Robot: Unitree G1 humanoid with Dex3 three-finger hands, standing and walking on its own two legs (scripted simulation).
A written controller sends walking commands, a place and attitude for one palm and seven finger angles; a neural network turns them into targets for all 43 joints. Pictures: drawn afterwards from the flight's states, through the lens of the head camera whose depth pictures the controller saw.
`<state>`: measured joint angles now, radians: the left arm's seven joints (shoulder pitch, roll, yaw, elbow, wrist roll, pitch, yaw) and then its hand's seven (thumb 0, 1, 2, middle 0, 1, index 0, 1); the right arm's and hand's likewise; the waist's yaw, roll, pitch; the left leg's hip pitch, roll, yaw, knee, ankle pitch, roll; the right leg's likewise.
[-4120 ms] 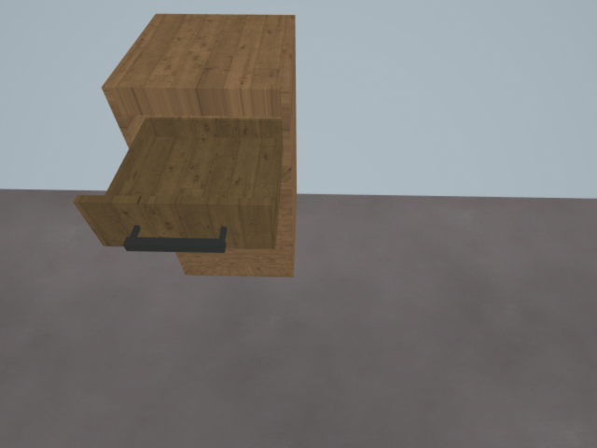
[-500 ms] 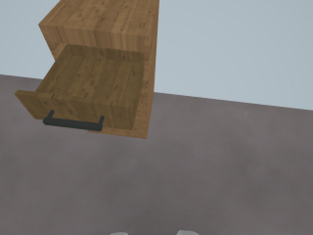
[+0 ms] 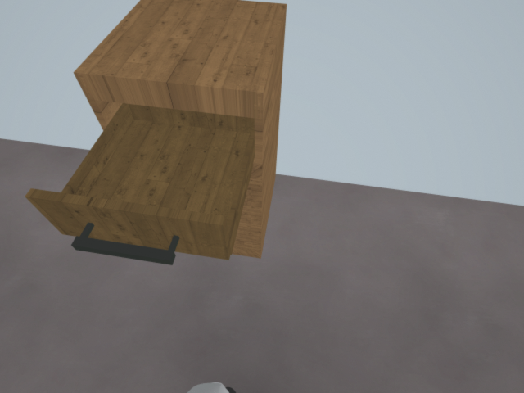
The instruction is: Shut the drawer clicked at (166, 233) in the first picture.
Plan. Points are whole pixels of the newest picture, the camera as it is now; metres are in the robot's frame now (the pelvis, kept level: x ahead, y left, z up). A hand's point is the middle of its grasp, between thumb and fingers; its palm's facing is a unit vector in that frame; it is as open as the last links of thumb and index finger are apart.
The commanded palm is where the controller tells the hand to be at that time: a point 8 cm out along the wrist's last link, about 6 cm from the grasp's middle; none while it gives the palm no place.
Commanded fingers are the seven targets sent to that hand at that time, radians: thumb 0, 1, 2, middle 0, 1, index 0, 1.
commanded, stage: come to a stop and stand still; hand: left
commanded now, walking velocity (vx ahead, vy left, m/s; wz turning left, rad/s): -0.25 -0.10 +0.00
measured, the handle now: (127, 242) +0.37 +0.30 -0.09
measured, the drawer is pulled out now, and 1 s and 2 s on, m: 0.30 0.30 0.30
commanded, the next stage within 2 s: look again from close up in 1.06 s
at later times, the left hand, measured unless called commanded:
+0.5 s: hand out of the picture +0.12 +0.20 -0.17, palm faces +0.03 -0.97 -0.23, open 7.3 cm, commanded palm none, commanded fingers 0.00 0.90 0.90 -0.20 -0.30 -0.20 -0.30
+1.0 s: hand out of the picture +0.05 +0.17 -0.16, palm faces +0.02 -0.98 -0.22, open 7.3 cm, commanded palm none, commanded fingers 0.00 0.90 0.90 -0.20 -0.30 -0.20 -0.30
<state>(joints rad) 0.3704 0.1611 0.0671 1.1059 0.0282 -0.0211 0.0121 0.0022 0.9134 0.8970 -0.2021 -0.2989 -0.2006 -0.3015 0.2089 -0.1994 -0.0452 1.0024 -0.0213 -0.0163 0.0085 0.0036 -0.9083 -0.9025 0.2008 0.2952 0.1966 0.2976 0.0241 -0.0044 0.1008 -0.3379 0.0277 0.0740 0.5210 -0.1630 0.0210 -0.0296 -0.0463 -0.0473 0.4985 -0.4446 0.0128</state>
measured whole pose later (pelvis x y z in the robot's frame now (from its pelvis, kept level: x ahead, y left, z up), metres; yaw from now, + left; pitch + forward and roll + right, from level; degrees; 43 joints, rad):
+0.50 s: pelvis +0.04 +0.01 +0.01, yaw -1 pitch +0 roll +1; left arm 0.12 0.20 0.07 1.00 0.02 0.03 0.04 0.00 0.92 0.90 -0.20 -0.30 -0.20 -0.30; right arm 0.18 -0.18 -0.05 1.03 -0.02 0.02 -0.04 0.00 -0.91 -0.90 0.20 0.30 0.20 0.30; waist 0.00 -0.05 0.12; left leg -0.18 0.00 0.05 0.50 -0.30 0.01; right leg -0.26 -0.01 -0.02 0.67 -0.42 -0.02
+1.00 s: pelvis +0.01 -0.01 +0.00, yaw -1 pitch -3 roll +0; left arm 0.32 0.15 0.00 1.00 0.02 0.00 0.03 0.00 0.92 0.90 -0.20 -0.30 -0.20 -0.30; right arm 0.23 -0.18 -0.01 0.97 -0.02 0.01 -0.01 0.00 -0.92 -0.90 0.20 0.30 0.20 0.30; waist 0.00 0.03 -0.01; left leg -0.28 0.01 0.03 0.55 -0.23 0.01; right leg -0.18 0.02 0.01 0.57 -0.34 -0.02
